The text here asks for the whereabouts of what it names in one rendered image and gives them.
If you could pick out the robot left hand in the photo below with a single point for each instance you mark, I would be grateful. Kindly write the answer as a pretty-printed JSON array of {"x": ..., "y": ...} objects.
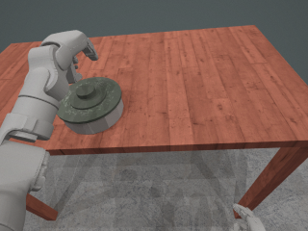
[{"x": 76, "y": 42}]

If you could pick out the left robot upper arm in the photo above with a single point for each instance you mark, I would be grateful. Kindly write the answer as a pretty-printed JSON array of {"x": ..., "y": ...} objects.
[{"x": 23, "y": 170}]

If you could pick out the pot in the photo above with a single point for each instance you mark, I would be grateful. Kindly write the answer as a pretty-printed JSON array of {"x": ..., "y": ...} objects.
[{"x": 99, "y": 125}]

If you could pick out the knob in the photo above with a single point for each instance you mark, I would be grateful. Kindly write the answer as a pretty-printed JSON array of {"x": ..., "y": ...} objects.
[{"x": 86, "y": 91}]

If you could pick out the lid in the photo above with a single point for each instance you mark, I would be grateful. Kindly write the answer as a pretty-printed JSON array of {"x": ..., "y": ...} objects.
[{"x": 80, "y": 111}]

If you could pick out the robot right hand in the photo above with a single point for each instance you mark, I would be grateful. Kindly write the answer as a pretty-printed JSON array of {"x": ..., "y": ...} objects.
[{"x": 252, "y": 223}]

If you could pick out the left robot forearm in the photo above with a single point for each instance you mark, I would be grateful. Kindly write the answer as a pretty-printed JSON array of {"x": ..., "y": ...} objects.
[{"x": 40, "y": 98}]

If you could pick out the table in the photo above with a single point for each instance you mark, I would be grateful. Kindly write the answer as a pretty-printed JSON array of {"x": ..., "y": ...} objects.
[{"x": 190, "y": 90}]

